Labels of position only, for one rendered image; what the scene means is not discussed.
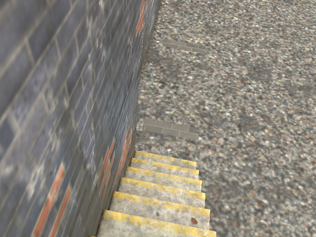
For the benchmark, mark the stairs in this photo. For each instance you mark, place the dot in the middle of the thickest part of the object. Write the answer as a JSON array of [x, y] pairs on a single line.
[[158, 196]]

